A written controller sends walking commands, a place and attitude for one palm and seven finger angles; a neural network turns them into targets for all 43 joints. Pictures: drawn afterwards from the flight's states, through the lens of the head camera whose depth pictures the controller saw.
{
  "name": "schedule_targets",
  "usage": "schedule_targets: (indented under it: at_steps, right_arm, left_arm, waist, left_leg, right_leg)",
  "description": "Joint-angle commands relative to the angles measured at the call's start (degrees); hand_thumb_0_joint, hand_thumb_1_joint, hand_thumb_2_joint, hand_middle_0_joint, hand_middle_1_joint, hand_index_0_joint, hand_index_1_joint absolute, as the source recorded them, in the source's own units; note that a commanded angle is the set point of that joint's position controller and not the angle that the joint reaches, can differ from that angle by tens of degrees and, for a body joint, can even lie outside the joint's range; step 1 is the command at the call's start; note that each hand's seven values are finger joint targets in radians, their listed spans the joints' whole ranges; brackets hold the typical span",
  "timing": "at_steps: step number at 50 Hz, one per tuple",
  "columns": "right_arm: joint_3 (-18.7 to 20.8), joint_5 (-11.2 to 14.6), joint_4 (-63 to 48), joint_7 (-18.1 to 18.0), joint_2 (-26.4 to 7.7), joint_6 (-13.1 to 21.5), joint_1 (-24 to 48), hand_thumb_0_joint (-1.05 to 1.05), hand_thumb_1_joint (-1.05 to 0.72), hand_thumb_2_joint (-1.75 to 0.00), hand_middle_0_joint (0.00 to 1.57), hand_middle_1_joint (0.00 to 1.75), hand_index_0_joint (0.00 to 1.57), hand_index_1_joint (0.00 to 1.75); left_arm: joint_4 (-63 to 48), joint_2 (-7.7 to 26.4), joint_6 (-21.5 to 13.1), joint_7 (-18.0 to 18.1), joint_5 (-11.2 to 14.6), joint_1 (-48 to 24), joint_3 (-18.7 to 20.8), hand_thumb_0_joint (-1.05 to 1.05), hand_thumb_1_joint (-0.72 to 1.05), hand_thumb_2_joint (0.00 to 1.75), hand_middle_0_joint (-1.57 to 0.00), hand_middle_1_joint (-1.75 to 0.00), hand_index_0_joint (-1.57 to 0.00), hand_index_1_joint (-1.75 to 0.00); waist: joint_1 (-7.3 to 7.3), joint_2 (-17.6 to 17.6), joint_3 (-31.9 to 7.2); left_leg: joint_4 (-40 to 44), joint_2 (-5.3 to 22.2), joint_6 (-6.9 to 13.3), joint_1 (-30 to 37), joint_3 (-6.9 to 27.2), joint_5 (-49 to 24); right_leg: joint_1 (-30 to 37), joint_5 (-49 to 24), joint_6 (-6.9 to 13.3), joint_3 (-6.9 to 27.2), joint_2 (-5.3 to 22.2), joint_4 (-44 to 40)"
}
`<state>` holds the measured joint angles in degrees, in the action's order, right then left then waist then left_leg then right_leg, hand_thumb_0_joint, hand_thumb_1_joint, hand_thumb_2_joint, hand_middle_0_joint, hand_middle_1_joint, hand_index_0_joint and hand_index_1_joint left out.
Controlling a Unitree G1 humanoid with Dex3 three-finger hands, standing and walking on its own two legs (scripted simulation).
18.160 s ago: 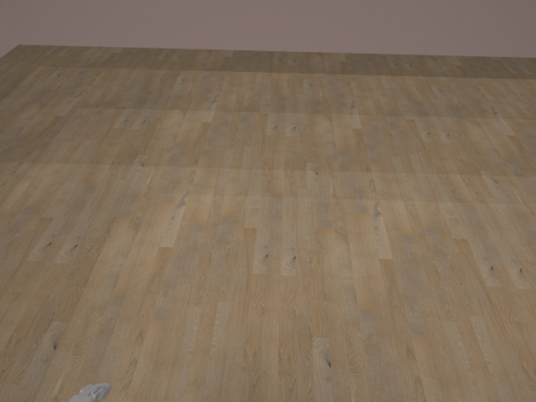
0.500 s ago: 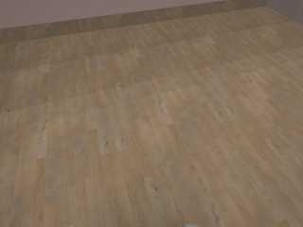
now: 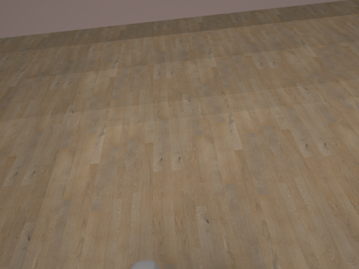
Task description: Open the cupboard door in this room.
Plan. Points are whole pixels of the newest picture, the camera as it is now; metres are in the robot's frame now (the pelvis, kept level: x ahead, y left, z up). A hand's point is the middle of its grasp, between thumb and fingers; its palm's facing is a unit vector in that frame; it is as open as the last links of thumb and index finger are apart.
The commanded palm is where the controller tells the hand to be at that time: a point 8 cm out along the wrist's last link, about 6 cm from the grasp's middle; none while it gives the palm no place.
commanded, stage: turn or walk to find it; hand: left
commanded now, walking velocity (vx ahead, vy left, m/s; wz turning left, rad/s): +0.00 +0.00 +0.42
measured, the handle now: out of the picture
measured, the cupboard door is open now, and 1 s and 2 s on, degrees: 0 0 0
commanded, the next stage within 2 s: stand and wait in 0.76 s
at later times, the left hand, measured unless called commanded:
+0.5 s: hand out of the picture +0.00 +0.27 -0.17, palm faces +0.24 -0.94 -0.25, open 7.4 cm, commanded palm none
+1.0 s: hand out of the picture -0.06 +0.18 -0.15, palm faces +0.44 -0.85 -0.29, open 7.3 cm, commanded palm none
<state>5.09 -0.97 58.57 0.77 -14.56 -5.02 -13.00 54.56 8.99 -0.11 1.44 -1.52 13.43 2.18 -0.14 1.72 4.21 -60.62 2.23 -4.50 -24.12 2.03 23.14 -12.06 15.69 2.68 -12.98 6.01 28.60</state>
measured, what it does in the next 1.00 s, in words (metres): steps on the spot, turning left: left foot, then right foot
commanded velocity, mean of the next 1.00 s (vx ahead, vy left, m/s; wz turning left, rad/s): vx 0.00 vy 0.00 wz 0.43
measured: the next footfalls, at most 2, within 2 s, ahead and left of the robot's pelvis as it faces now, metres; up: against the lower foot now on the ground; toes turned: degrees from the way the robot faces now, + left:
left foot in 0.18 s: +0.00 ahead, +0.15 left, +0.00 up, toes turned +9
right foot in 0.66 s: +0.03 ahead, -0.08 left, +0.00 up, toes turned +12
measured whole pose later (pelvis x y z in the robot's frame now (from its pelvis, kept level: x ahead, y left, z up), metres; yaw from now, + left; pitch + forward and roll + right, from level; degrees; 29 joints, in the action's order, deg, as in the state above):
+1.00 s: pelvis -0.04 -0.03 +0.00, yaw +25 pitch -1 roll +3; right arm 5.3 -1.1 58.6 0.8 -14.8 -5.0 -14.0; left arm 54.3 8.6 -0.1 1.5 -1.3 12.8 2.1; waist -0.8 2.2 4.2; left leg -63.4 2.0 -4.7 -25.7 2.5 22.0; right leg -11.4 16.3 3.0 -12.4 5.7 28.4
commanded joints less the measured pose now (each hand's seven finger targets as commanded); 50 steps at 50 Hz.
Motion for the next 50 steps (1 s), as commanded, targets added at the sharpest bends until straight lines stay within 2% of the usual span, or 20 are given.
schedule_targets:
  at_steps: [1,4,7,8,9,10,11,12,16,26,31,32,33,34,35,36,37,39,42,50]
  right_arm:
    - [-0.72,0.24,-5.48,-0.22,-1.44,2.31,5.01,0.00,-0.90,-0.90,0.20,0.30,0.20,0.30]
    - [-1.13,0.66,-5.92,-0.37,-1.23,2.99,4.99,0.00,-0.90,-0.90,0.20,0.30,0.20,0.30]
    - [-1.01,0.60,-5.05,-0.38,-2.36,3.71,0.66,0.00,-0.90,-0.90,0.20,0.30,0.20,0.30]
    - [-0.37,0.46,-4.71,-0.33,-5.06,4.31,-1.45,0.00,-0.90,-0.90,0.20,0.30,0.20,0.30]
    - [0.97,-0.07,-4.98,-0.62,-10.83,4.64,-2.56,0.00,-0.90,-0.90,0.20,0.30,0.20,0.30]
    - [1.38,-0.07,-4.29,-1.04,-13.44,3.94,-4.65,0.00,-0.90,-0.90,0.20,0.30,0.20,0.30]
    - [0.95,-0.28,-4.52,-1.36,-12.12,3.85,-3.04,0.00,-0.90,-0.90,0.20,0.30,0.20,0.30]
    - [0.48,-0.34,-4.76,-1.84,-10.36,4.16,-0.47,0.00,-0.90,-0.90,0.20,0.30,0.20,0.30]
    - [-0.60,-0.06,-6.44,-2.04,-7.81,4.61,3.99,0.00,-0.90,-0.90,0.20,0.30,0.20,0.30]
    - [0.69,-0.49,-5.89,-1.79,-7.93,4.31,-1.06,0.00,-0.90,-0.90,0.20,0.30,0.20,0.30]
    - [1.00,-0.28,-6.75,-1.54,-7.76,3.88,1.35,0.00,-0.90,-0.90,0.20,0.30,0.20,0.30]
    - [0.98,0.13,-6.94,-1.34,-6.49,3.90,1.70,0.00,-0.90,-0.90,0.20,0.30,0.20,0.30]
    - [0.52,0.63,-7.48,-1.02,-3.16,3.97,0.74,0.00,-0.90,-0.90,0.20,0.30,0.20,0.30]
    - [0.23,0.34,-9.14,-1.08,-1.48,3.86,2.08,0.00,-0.90,-0.90,0.20,0.30,0.20,0.30]
    - [1.13,-0.05,-8.31,-1.09,-4.68,2.98,1.67,0.00,-0.90,-0.90,0.20,0.30,0.20,0.30]
    - [1.35,-0.40,-7.09,-0.87,-4.61,2.19,0.07,0.00,-0.90,-0.90,0.20,0.30,0.20,0.30]
    - [1.55,-0.43,-6.07,-0.63,-4.41,1.79,-0.24,0.00,-0.90,-0.90,0.20,0.30,0.20,0.30]
    - [0.98,-0.57,-4.02,-0.16,-2.77,1.72,-2.45,0.00,-0.90,-0.90,0.20,0.30,0.20,0.30]
    - [0.83,-0.31,-3.52,-0.03,-2.52,1.61,-2.87,0.00,-0.90,-0.90,0.20,0.30,0.20,0.30]
    - [-0.07,-0.10,-5.21,-0.12,-2.10,1.76,3.60,0.00,-0.90,-0.90,0.20,0.30,0.20,0.30]
  left_arm:
    - [-1.78,13.27,-0.49,0.56,-0.24,3.94,3.21,0.00,0.90,0.90,-0.20,-0.30,-0.20,-0.30]
    - [-1.17,14.45,-0.16,0.41,-0.36,4.05,3.64,0.00,0.90,0.90,-0.20,-0.30,-0.20,-0.30]
    - [-0.77,14.28,0.35,0.23,0.25,1.74,3.67,0.00,0.90,0.90,-0.20,-0.30,-0.20,-0.30]
    - [-1.25,12.69,0.78,0.11,0.76,1.94,3.29,0.00,0.90,0.90,-0.20,-0.30,-0.20,-0.30]
    - [-3.11,8.89,1.18,-0.22,1.13,2.02,2.43,0.00,0.90,0.90,-0.20,-0.30,-0.20,-0.30]
    - [-4.25,8.58,1.89,0.00,0.61,-2.08,1.60,0.00,0.90,0.90,-0.20,-0.30,-0.20,-0.30]
    - [-4.24,9.12,2.18,-0.16,0.56,-2.69,1.98,0.00,0.90,0.90,-0.20,-0.30,-0.20,-0.30]
    - [-3.07,8.64,2.58,-0.10,0.35,-2.70,2.06,0.00,0.90,0.90,-0.20,-0.30,-0.20,-0.30]
    - [-1.13,9.72,2.38,-0.85,0.54,-1.01,2.42,0.00,0.90,0.90,-0.20,-0.30,-0.20,-0.30]
    - [-4.51,7.90,1.88,-0.35,0.92,-6.51,1.80,0.00,0.90,0.90,-0.20,-0.30,-0.20,-0.30]
    - [-3.31,8.03,0.85,-0.13,1.43,-0.26,1.86,0.00,0.90,0.90,-0.20,-0.30,-0.20,-0.30]
    - [-2.71,9.56,0.32,0.01,1.19,1.92,2.16,0.00,0.90,0.90,-0.20,-0.30,-0.20,-0.30]
    - [-2.48,13.61,-0.34,0.45,0.41,3.65,2.93,0.00,0.90,0.90,-0.20,-0.30,-0.20,-0.30]
    - [-2.98,17.34,-0.34,0.61,0.03,3.71,3.60,0.00,0.90,0.90,-0.20,-0.30,-0.20,-0.30]
    - [-4.03,16.21,-0.15,0.74,0.56,2.18,3.33,0.00,0.90,0.90,-0.20,-0.30,-0.20,-0.30]
    - [-4.99,14.20,-0.39,0.98,0.67,-2.41,3.61,0.00,0.90,0.90,-0.20,-0.30,-0.20,-0.30]
    - [-5.84,12.85,0.11,0.96,0.79,-5.10,3.16,0.00,0.90,0.90,-0.20,-0.30,-0.20,-0.30]
    - [-5.94,9.96,-0.52,0.62,0.75,-6.28,2.16,0.00,0.90,0.90,-0.20,-0.30,-0.20,-0.30]
    - [-4.76,9.94,-1.01,0.63,0.74,-3.03,2.15,0.00,0.90,0.90,-0.20,-0.30,-0.20,-0.30]
    - [-2.67,12.42,-0.63,0.62,0.06,2.99,3.02,0.00,0.90,0.90,-0.20,-0.30,-0.20,-0.30]
  waist:
    - [3.13,-12.09,-4.53]
    - [3.10,-13.17,-6.04]
    - [-0.13,-10.52,-7.44]
    - [-1.65,-2.57,-8.98]
    - [-2.30,14.57,-7.80]
    - [-4.03,13.46,-6.65]
    - [-2.84,7.96,-4.65]
    - [-2.06,12.67,-4.71]
    - [0.28,6.56,-2.42]
    - [-2.16,6.63,-5.16]
    - [1.18,6.82,-8.10]
    - [2.20,3.24,-8.96]
    - [2.85,-8.11,-10.06]
    - [3.54,-19.93,-6.95]
    - [2.87,-13.92,-6.57]
    - [0.95,-16.63,-3.62]
    - [-0.22,-12.43,-0.68]
    - [-1.52,-8.68,0.15]
    - [-0.69,-10.23,-1.42]
    - [2.39,-10.96,-3.07]
  left_leg:
    - [10.63,0.14,0.41,-2.36,-3.51,3.76]
    - [18.67,-0.56,1.40,2.26,-5.61,3.82]
    - [33.99,-0.50,2.44,13.89,-6.37,-8.65]
    - [39.71,2.91,3.79,21.19,-1.56,-15.21]
    - [42.51,17.42,9.66,26.74,17.28,-30.82]
    - [43.11,21.96,14.59,21.66,18.77,-37.87]
    - [42.89,21.13,15.77,18.80,15.49,-35.99]
    - [43.33,17.22,14.07,17.17,14.02,-33.29]
    - [43.11,11.03,12.52,15.36,8.84,-31.10]
    - [40.79,11.01,14.81,18.15,15.84,-32.03]
    - [35.45,7.47,12.04,10.39,16.38,-30.96]
    - [32.35,4.83,9.49,6.15,14.68,-25.24]
    - [23.80,-0.77,5.68,-3.83,8.51,-10.33]
    - [11.37,-6.99,2.73,-10.95,1.49,9.88]
    - [1.42,-4.37,3.13,-7.80,4.27,9.44]
    - [-3.55,-2.80,3.23,-7.68,5.84,6.79]
    - [-7.10,-2.50,3.06,-7.70,4.57,3.80]
    - [-9.29,-1.71,2.05,-7.69,2.64,-1.70]
    - [-9.31,-1.18,0.61,-8.45,1.41,-4.14]
    - [2.85,0.49,-0.34,-6.29,-2.04,1.67]
  right_leg:
    - [8.61,-23.20,5.96,11.79,15.07,-8.11]
    - [8.47,-25.76,6.05,10.92,15.86,-5.47]
    - [2.07,-19.08,1.51,6.86,13.93,0.95]
    - [-4.23,-11.92,-1.67,3.78,10.75,8.64]
    - [-19.30,13.75,-6.27,1.52,2.70,20.33]
    - [-19.35,21.57,-6.34,6.44,1.12,27.62]
    - [-18.94,18.61,-5.83,8.86,1.95,31.24]
    - [-19.27,15.81,-6.20,10.65,1.99,32.63]
    - [-18.46,7.11,-7.03,11.13,0.28,35.56]
    - [-15.42,10.80,-7.45,11.78,-2.04,21.80]
    - [0.52,0.58,-6.42,9.96,-4.36,0.63]
    - [7.24,-5.14,-6.03,11.05,-2.61,-7.15]
    - [15.69,-5.75,-3.26,21.01,8.41,-11.48]
    - [13.18,-13.62,3.23,32.81,20.41,-12.46]
    - [4.67,-9.94,6.33,30.56,21.55,-13.45]
    - [-0.72,-1.45,6.00,28.21,18.97,-15.71]
    - [-3.00,0.66,4.72,25.97,16.47,-15.80]
    - [-1.78,-7.21,2.88,17.54,11.58,-12.97]
    - [2.76,-13.04,2.47,13.33,11.12,-11.82]
    - [8.33,-21.05,5.13,11.68,14.83,-9.29]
